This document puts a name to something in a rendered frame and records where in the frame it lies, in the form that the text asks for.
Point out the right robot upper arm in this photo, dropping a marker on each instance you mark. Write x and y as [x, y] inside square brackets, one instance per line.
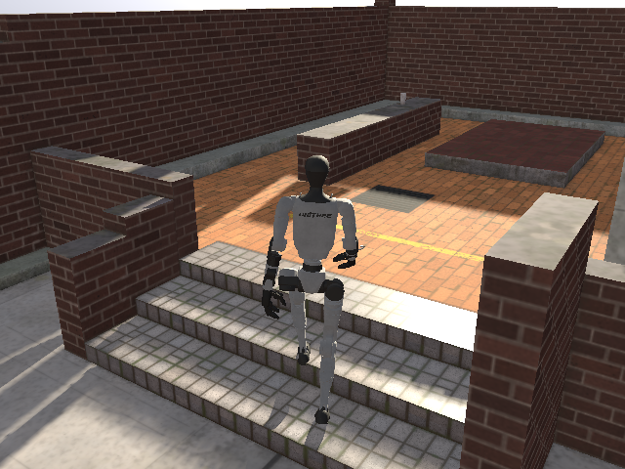
[346, 209]

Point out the right robot hand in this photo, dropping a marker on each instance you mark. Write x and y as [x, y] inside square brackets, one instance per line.
[342, 256]

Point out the left robot upper arm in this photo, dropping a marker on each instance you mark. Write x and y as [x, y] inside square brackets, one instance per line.
[281, 218]

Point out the left robot hand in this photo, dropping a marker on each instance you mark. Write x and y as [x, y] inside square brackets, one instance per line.
[270, 309]

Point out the robot right forearm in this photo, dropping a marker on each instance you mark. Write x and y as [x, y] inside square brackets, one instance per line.
[352, 254]

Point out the robot head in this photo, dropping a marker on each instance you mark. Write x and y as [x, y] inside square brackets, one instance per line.
[317, 168]

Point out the robot left forearm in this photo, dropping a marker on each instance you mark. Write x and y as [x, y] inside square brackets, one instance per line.
[271, 269]

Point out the robot left foot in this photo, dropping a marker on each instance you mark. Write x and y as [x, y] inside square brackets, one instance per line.
[304, 357]

